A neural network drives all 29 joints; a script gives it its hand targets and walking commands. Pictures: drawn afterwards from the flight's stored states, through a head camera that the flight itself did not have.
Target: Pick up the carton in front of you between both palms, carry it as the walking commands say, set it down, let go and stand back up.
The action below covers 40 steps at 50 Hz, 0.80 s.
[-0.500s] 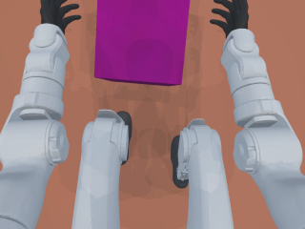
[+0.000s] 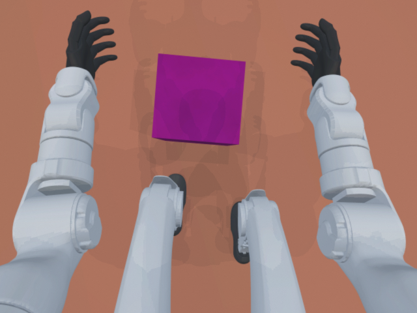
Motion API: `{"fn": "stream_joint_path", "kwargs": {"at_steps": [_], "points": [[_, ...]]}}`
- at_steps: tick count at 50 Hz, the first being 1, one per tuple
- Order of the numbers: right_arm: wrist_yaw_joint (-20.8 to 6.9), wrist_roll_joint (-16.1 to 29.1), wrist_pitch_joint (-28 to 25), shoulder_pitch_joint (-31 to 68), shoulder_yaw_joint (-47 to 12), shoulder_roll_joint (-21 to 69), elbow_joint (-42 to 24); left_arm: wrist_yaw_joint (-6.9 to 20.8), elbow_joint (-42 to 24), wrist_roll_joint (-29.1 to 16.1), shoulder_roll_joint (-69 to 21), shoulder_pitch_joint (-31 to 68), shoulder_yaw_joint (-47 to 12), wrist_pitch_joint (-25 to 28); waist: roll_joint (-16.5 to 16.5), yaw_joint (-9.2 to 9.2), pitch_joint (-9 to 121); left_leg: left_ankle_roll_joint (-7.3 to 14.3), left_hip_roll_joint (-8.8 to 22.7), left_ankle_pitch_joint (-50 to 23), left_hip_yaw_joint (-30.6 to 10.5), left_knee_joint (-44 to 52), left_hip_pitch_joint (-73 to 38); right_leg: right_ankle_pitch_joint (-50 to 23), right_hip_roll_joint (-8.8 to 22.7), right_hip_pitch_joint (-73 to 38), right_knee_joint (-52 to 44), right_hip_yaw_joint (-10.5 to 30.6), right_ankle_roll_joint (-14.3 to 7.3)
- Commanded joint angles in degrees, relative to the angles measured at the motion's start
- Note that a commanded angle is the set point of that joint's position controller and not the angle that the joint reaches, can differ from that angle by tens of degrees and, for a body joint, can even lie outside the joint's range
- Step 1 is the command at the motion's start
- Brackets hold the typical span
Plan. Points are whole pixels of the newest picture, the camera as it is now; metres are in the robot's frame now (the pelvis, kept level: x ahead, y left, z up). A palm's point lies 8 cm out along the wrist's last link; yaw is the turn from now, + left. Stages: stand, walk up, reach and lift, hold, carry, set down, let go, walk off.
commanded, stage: set down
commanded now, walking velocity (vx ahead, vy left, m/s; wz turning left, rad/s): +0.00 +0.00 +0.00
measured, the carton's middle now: (198, 107) +0.48 +0.07 -0.42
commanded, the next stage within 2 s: let go in 0.24 s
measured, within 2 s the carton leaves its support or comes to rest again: neither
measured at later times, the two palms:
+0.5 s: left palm (19, 75) +0.42 +0.27 +0.02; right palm (386, 86) +0.45 -0.16 +0.03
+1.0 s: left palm out of the picture +0.26 +0.25 +0.15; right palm out of the picture +0.30 -0.21 +0.15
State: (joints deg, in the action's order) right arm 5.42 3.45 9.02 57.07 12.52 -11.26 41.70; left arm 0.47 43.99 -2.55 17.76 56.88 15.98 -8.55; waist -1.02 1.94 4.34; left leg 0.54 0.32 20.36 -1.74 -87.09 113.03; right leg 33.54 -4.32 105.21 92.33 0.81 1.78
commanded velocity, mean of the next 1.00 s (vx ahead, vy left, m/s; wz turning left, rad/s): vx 0.00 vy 0.00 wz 0.00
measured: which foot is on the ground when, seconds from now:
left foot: down 0.00-1.00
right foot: down 0.00-1.00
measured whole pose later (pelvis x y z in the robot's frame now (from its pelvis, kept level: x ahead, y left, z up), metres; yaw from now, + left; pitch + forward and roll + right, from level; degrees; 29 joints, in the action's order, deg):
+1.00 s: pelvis +0.10 +0.00 +0.23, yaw +4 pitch +10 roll +0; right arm -3.0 -0.9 -1.1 -7.3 4.2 -10.8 27.8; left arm 2.6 25.7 0.2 11.9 -9.3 3.8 0.6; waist -1.1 0.5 -0.9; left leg 0.5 -1.4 10.3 -0.5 -28.2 27.8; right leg 19.1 -0.7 20.5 29.8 3.4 0.4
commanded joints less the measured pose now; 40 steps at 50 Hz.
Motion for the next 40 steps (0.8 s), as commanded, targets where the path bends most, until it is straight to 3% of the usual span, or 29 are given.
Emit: {"fn": "stream_joint_path", "kwargs": {"at_steps": [1, 15, 21, 27, 40], "points": [[-0.8, -0.8, -1.4, 9.7, 1.4, -5.2, -5.6, 0.4, -5.9, 0.9, 5.7, 10.4, 1.1, 1.2, 3.5, 0.55, 57.2, -1.8, -2.9, -18.9, 3.0, 7.1, -59.1, -12.4, -2.4, -10.2, -16.1, -5.8, 1.4], [-3.2, -4.4, -3.3, 2.6, 3.2, -3.2, -3.8, 1.8, -3.8, 5.1, 3.5, 3.4, 2.7, 3.1, 2.3, 0.38, 52.4, -1.4, -2.1, -22.2, 1.5, 22.6, -69.7, -17.6, -1.2, -24.0, -32.1, -3.8, 1.7], [-3.6, -8.0, -2.9, -11.4, 1.6, -2.9, -8.8, 2.5, -9.4, 8.4, 2.9, -10.2, 0.7, 2.7, 2.8, 0.18, 54.8, -0.8, -2.5, -26.9, 1.3, 29.1, -83.0, -21.2, -1.1, -34.4, -39.1, -3.4, 1.3], [-4.9, -7.0, -5.1, -23.2, -0.6, -2.7, -14.5, 2.7, -16.1, 6.8, 1.0, -22.9, -2.9, 4.2, 3.5, -0.03, 45.1, -0.4, -1.6, -30.4, -0.8, 35.9, -93.1, -22.3, -0.2, -40.4, -45.9, -2.5, 0.4], [-7.8, -5.1, -10.2, -51.5, -4.2, -3.9, -13.9, 2.0, -19.4, 3.6, -1.6, -52.8, -8.3, 9.2, 3.2, -1.00, 26.0, -0.5, -0.5, -35.8, -2.4, 47.9, -106.9, -26.1, 1.4, -59.9, -57.9, -0.3, -0.4]]}}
